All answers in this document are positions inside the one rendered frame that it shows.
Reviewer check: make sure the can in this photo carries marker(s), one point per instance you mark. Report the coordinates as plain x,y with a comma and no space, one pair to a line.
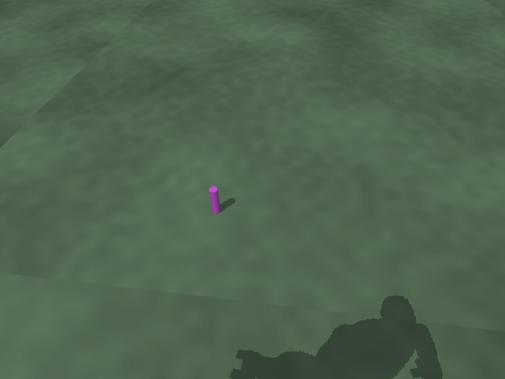
214,195

